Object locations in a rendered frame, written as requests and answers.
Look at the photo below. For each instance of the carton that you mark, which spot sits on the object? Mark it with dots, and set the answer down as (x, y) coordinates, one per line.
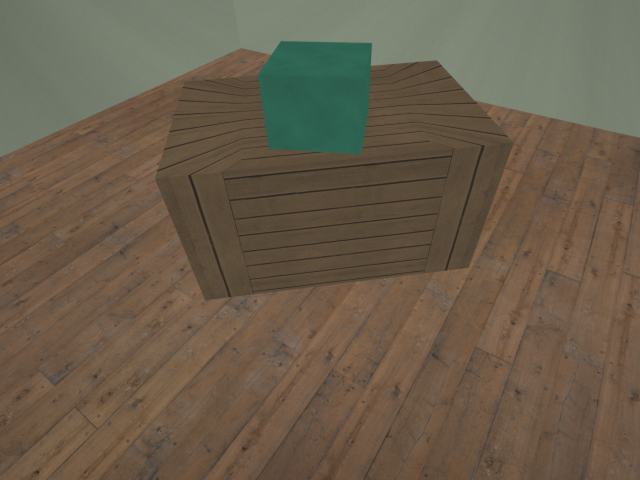
(315, 96)

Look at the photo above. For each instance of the pedestal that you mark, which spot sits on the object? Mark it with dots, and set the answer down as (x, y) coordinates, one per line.
(257, 220)

